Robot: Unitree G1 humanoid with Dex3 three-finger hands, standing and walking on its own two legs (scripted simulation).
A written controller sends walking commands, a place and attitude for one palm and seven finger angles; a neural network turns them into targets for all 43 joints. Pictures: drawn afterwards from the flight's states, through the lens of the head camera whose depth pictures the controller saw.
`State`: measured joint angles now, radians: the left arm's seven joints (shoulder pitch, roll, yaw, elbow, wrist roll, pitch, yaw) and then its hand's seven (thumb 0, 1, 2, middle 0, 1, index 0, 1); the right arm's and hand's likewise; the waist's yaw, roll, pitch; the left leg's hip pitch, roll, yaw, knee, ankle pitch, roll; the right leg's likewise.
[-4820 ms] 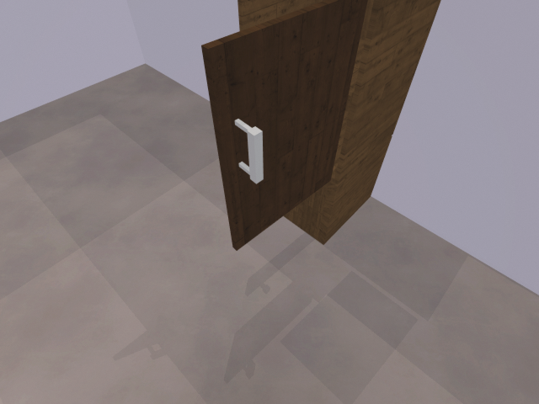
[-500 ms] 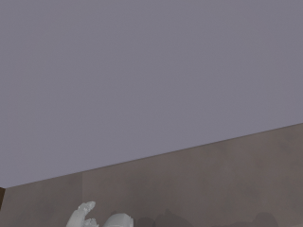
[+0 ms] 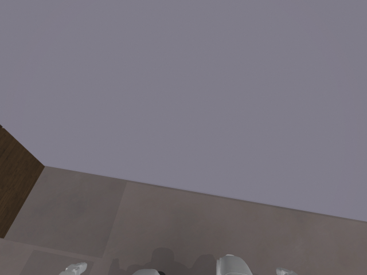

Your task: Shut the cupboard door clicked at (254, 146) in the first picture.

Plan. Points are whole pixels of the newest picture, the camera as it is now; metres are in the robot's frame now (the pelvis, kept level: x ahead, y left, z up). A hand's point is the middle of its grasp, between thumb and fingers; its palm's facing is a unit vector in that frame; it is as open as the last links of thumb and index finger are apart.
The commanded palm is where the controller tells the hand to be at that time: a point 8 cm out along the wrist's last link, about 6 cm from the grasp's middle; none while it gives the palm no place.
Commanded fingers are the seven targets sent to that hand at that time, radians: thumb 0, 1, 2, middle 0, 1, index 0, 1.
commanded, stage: turn to face it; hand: left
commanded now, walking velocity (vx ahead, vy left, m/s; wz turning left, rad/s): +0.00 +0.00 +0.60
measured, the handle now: out of the picture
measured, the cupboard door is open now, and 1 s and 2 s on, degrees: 86 86 86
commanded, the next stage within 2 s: none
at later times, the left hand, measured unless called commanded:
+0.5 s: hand out of the picture +0.05 +0.12 -0.15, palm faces +0.31 -0.92 -0.25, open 7.3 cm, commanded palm none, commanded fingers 0.00 0.90 0.90 -0.20 -0.30 -0.20 -0.30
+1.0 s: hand out of the picture -0.02 +0.17 -0.16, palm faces +0.59 -0.77 -0.26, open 7.4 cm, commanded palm none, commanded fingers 0.00 0.90 0.90 -0.20 -0.30 -0.20 -0.30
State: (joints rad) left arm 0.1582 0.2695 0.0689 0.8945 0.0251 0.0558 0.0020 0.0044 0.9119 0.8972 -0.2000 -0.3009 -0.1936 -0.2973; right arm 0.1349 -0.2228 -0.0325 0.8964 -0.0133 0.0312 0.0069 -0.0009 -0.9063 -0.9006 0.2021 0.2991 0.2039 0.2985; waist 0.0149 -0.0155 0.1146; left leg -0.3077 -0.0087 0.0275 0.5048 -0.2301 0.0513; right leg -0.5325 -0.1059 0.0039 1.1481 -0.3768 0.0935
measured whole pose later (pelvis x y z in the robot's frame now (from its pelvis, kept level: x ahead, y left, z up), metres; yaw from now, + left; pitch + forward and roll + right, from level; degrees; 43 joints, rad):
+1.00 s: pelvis +0.02 -0.06 +0.00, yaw +37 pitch +2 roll -1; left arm 0.13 0.26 0.06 0.88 0.02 0.06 0.00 0.00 0.91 0.90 -0.20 -0.30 -0.19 -0.30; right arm 0.16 -0.21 -0.04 0.92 -0.02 0.03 0.01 0.00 -0.90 -0.90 0.20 0.30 0.20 0.30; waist 0.00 -0.01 0.10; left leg -0.27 -0.02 -0.05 0.48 -0.24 0.02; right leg -0.47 -0.09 0.01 0.96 -0.40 0.09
